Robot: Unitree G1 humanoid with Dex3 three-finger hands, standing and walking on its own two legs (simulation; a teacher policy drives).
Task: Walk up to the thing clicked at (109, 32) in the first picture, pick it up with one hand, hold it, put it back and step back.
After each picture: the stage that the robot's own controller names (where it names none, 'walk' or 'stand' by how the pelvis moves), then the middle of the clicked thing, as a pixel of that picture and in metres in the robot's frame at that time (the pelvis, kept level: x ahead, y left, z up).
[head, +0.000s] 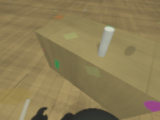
stand; (104, 43) +0.61 -0.09 +0.10
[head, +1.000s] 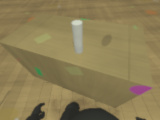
stand; (78, 38) +0.56 +0.12 +0.13
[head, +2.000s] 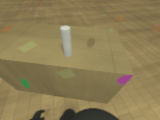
stand; (66, 42) +0.55 +0.22 +0.12
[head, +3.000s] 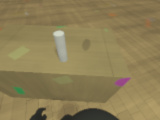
stand; (61, 48) +0.50 +0.23 +0.10
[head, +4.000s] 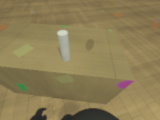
stand; (64, 47) +0.50 +0.21 +0.10
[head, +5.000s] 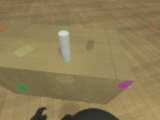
stand; (65, 48) +0.50 +0.20 +0.10
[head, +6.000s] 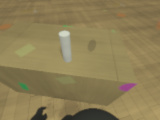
stand; (66, 48) +0.50 +0.19 +0.10
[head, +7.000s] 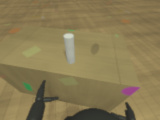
rise first; (70, 50) +0.50 +0.19 +0.10
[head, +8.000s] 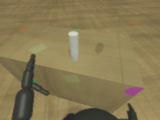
go down; (74, 47) +0.53 +0.18 +0.11
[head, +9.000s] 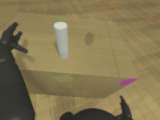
go down; (62, 43) +0.49 +0.17 +0.12
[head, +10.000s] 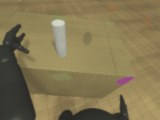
close in; (60, 41) +0.50 +0.18 +0.13
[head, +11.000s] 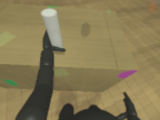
close; (54, 34) +0.51 +0.19 +0.16
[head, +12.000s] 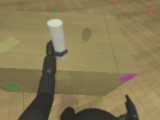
lift; (58, 42) +0.47 +0.17 +0.15
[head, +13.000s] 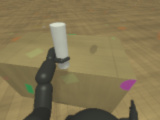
lift; (61, 48) +0.34 +0.18 +0.27
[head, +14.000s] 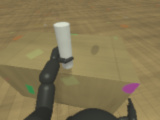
hold; (65, 48) +0.35 +0.16 +0.26
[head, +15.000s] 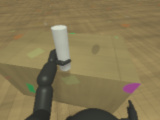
hold; (62, 50) +0.34 +0.17 +0.25
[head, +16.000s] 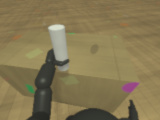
hold; (60, 50) +0.33 +0.17 +0.25
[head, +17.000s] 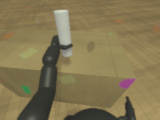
crouch; (64, 36) +0.44 +0.15 +0.28
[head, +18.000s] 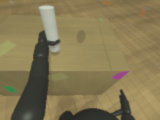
lower; (51, 32) +0.52 +0.19 +0.20
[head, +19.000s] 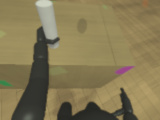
lower; (50, 28) +0.53 +0.19 +0.17
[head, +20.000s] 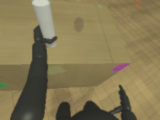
lower; (47, 28) +0.54 +0.19 +0.16
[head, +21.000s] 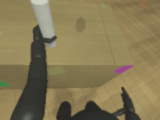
lower; (46, 27) +0.54 +0.20 +0.17
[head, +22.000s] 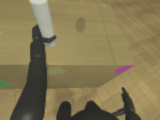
loosen; (46, 27) +0.54 +0.21 +0.17
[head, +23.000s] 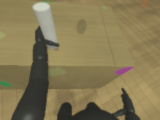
withdraw; (48, 30) +0.53 +0.20 +0.16
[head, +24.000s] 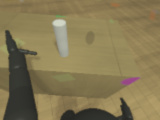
sink last; (62, 41) +0.50 +0.19 +0.14
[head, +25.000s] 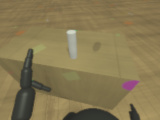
stand; (72, 45) +0.56 +0.20 +0.11
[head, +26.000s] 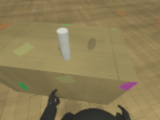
stand; (64, 46) +0.50 +0.20 +0.11
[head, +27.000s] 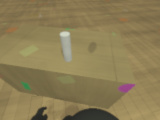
stand; (66, 48) +0.52 +0.20 +0.10
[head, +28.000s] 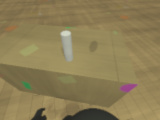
stand; (67, 47) +0.52 +0.19 +0.09
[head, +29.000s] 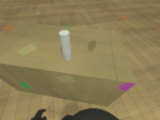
stand; (66, 47) +0.52 +0.21 +0.09
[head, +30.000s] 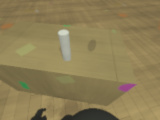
stand; (65, 47) +0.51 +0.21 +0.10
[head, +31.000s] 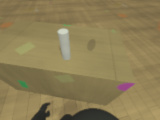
stand; (65, 46) +0.52 +0.20 +0.10
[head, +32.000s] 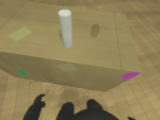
walk; (66, 31) +0.55 +0.19 +0.12
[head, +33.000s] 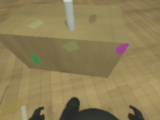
walk; (69, 16) +0.81 +0.25 +0.13
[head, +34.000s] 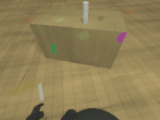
stand; (85, 13) +1.21 +0.15 +0.12
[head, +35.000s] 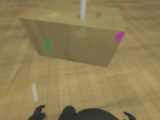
stand; (82, 9) +1.16 +0.17 +0.12
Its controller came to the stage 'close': yes
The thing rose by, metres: 0.20
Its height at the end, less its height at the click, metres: +0.00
